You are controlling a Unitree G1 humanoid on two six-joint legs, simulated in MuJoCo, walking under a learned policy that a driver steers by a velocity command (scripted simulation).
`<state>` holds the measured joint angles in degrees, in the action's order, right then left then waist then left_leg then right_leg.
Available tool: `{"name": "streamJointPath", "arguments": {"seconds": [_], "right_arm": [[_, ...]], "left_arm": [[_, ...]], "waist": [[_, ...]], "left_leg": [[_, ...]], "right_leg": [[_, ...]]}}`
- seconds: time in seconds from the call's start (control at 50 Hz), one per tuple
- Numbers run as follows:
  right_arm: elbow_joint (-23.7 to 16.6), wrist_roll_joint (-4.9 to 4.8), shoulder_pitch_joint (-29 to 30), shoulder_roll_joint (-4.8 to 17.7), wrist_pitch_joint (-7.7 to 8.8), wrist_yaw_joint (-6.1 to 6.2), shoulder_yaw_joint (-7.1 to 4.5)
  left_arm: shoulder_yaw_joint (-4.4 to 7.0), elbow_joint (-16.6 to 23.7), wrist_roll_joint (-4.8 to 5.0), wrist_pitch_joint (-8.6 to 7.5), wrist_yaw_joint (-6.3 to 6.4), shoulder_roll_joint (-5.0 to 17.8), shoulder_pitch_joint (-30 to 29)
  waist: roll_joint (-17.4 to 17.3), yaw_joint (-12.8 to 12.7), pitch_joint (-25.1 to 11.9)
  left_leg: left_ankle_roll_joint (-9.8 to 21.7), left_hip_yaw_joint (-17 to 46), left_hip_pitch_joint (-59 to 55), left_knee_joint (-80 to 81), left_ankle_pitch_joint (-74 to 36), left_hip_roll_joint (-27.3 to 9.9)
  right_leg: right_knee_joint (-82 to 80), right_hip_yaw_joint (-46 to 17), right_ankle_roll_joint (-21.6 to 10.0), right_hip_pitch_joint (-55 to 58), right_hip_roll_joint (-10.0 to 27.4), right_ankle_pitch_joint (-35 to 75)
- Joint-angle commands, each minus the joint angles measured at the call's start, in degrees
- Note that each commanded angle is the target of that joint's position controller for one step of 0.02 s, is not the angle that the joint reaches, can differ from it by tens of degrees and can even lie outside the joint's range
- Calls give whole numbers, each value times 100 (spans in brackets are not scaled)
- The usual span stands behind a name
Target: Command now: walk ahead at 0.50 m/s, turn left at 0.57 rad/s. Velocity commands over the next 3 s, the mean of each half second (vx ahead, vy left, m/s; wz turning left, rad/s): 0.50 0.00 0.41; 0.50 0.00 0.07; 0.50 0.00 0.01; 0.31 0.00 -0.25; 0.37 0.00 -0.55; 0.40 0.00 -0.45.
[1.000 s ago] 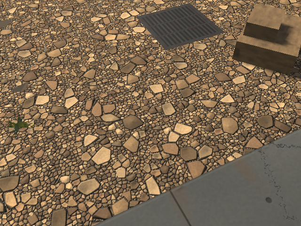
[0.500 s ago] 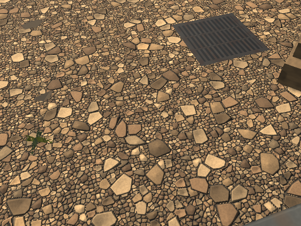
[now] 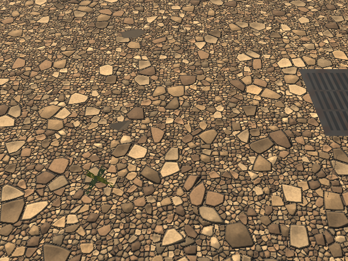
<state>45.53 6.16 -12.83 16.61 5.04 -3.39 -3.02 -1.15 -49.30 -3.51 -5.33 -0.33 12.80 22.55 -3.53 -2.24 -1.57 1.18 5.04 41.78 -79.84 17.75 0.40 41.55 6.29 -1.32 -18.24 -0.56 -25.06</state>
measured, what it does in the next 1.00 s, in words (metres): goes down: left foot 0.17 m lower, then right foot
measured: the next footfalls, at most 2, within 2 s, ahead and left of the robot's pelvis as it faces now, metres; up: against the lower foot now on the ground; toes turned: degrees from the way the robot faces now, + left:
left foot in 0.30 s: +0.32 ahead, +0.17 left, -0.17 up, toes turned +11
right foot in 0.76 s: +0.64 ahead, -0.01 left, -0.17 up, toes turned +11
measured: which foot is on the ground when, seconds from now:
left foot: up 0.00-0.28, down 0.30-0.76, up 0.78-1.00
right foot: down 0.00-0.30, up 0.32-0.74, down 0.76-1.00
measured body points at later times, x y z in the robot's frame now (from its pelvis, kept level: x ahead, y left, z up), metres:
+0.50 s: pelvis +0.30 +0.08 -0.15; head +0.31 +0.09 +0.30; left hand +0.31 +0.36 -0.28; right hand +0.42 -0.14 -0.29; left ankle +0.28 +0.16 -0.88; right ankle +0.34 -0.08 -0.75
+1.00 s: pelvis +0.57 +0.06 -0.13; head +0.60 +0.05 +0.32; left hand +0.57 +0.33 -0.25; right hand +0.75 -0.18 -0.26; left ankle +0.60 +0.24 -0.80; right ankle +0.60 -0.02 -0.88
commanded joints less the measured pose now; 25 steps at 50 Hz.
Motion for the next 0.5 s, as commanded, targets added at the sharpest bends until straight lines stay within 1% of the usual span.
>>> {"name": "streamJointPath", "arguments": {"seconds": [0.02, 0.04, 0.06, 0.08, 0.1, 0.12, 0.14, 0.16, 0.18, 0.2, 0.22, 0.24, 0.26, 0.28, 0.3, 0.32, 0.34, 0.36, 0.38, 0.4, 0.42, 0.44, 0.46, 0.48, 0.5], "right_arm": [[-135, 85, -577, -443, -63, -249, 311], [-206, 97, -317, -199, 6, -354, 247], [-363, 66, 277, -86, 53, -404, 232], [-470, 28, 754, -54, 77, -385, 209], [-494, -96, 1075, -29, 65, -329, 240], [-531, -150, 1259, -127, -3, -283, 266], [-606, -154, 1320, -118, -111, -254, 285], [-654, -98, 1262, -36, -231, -221, 272], [-699, -2, 1329, 63, -305, -200, 272], [-769, -1355, 1985, 147, -327, -193, 102], [-760, -1372, 1859, 6, -330, -223, 189], [-593, -1183, 1693, -84, -333, -261, 187], [-357, -1019, 1154, -28, -332, -283, 117], [88, -909, 134, 112, -348, -247, -32], [505, -830, -1004, 392, -414, -155, -180], [712, -629, -1510, 843, -349, -71, -209], [632, -693, -1906, 1009, -302, -13, -265], [566, -742, -1759, 877, -384, 53, -264], [627, -745, -1432, 1019, -429, 128, -282], [426, -722, -775, 827, -348, 199, -199], [286, -673, -189, 637, -242, 207, -133], [222, -658, 297, 418, -175, 207, -26], [205, -642, 477, 358, -136, 192, -9], [195, -606, 502, 396, -73, 205, -41], [266, -573, 338, 408, -30, 268, -50]], "left_arm": [[-76, 361, -145, -202, 314, 26, -457], [-104, 331, -215, -273, 404, 59, -76], [-166, 73, -192, -347, 488, -29, 509], [-188, -193, -99, -360, 497, 3, 1275], [-189, -269, -43, -355, 485, 28, 1423], [-165, -345, -74, -300, 342, 252, 1565], [-123, -406, -221, -281, 160, 451, 1512], [-154, -401, -269, -310, 11, 466, 1281], [-145, -420, -149, -332, -42, 477, 1127], [250, -334, 718, -160, 106, 988, 577], [241, -327, 705, -55, 161, 1060, 721], [260, -446, 639, 36, 192, 859, 949], [277, -506, 561, 134, 191, 757, 1152], [286, -565, 500, 193, 173, 671, 1077], [316, -655, 476, 161, 155, 670, 1150], [274, -558, 425, 42, 97, 117, 1585], [205, -328, 643, -166, 19, 321, 1798], [340, -4, 663, -251, 40, 731, 1275], [302, 332, 731, -274, 135, 550, 742], [320, 487, 766, -265, 284, 433, 209], [345, 474, 639, -166, 388, 462, 118], [385, 365, 485, -19, 388, 405, 161], [397, 288, 405, 61, 377, 252, 340], [414, 300, 358, 65, 366, 223, 207], [455, 375, 345, 47, 363, 306, -63]], "waist": [[445, 223, 269], [423, -21, 272], [595, -306, 402], [668, -606, 455], [418, -695, 569], [585, -653, 691], [704, -571, 878], [853, -351, 1068], [697, -258, 1299], [406, -397, 1462], [318, -362, 1212], [326, -404, 1069], [291, -268, 738], [268, 255, 190], [179, 837, -258], [-987, 732, -939], [-1199, 1022, -2204], [-837, 1070, -2331], [-519, 773, -1923], [241, 515, -1494], [387, 214, -973], [702, -157, -273], [540, -326, -77], [336, -315, 165], [157, -244, 224]], "left_leg": [[-89, -185, -125, 836, -1572, -606], [-38, -369, 1, 1542, -2540, -614], [11, 51, 844, 2498, -3632, -934], [9, -61, 1445, 2963, -3767, -873], [39, -178, 986, 4321, -4529, -941], [51, -724, -218, 4630, -4536, -662], [109, -793, -953, 4442, -4729, -602], [187, -670, -1265, 4198, -4688, -632], [255, -601, -1244, 4462, -4410, -681], [320, -167, -1101, 4472, -3870, -232], [349, -260, -937, 4776, -3899, -222], [404, -299, -1088, 5224, -3940, -321], [454, -416, -1780, 5622, -4077, -294], [499, -793, -3239, 5906, -4277, -67], [682, -662, -4937, 5982, -4810, -248], [1094, 203, -7081, 4193, -7349, -1128], [1869, 1206, -8080, 3372, -7416, -1939], [2018, 1515, -7634, 4153, -5767, -1998], [2206, 2280, -6892, 5089, -3377, -2220], [2031, 2796, -5590, 5839, -1155, -2398], [2015, 3180, -4498, 6028, -1225, -2510], [1820, 2504, -3098, 6179, -2058, -2214], [1727, 2008, -2418, 6245, -2021, -1962], [1654, 1655, -2037, 6356, -2035, -1723], [1591, 1368, -1878, 6415, -2236, -1487]], "right_leg": [[-1700, -1025, -1133, -554, 1110, 1254], [-1443, -620, -1018, -206, 880, 1093], [-1019, -854, -864, 719, 1088, 853], [-810, -1101, -972, 1412, 1304, 794], [-548, -757, -812, 1083, 1169, 373], [-920, -628, -847, 201, 1139, 119], [-1075, -707, -860, -424, 1375, -214], [-1235, -851, -916, -689, 1582, -237], [-1135, -894, -869, -528, 1686, -366], [-489, -662, -662, -683, 1476, 393], [-57, -483, -530, 9, 1523, 877], [414, -355, -406, 467, 1522, 1234], [1212, -214, -313, 715, 1437, 1806], [2439, -9, -222, 440, 1256, 2458], [4211, 149, -41, -481, 978, 1830], [7038, 32, 263, -2766, 451, -2517], [7467, -1328, 205, -3574, 390, -2233], [6722, -1322, 196, -3898, 692, -1793], [6818, -960, 282, -4386, 717, -1286], [5803, -1008, 217, -4371, 809, 181], [5568, -1066, 251, -4048, 902, 553], [4672, -1134, 402, -3382, 1018, 923], [3862, -1223, 476, -2823, 1120, 923], [3142, -1264, 548, -2578, 1188, 1035], [2591, -1244, 570, -2352, 1158, 1331]]}}
Over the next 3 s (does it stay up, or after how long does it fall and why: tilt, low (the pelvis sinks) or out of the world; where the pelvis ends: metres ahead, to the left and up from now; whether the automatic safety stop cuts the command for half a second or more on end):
stays up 1.38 0.09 -0.13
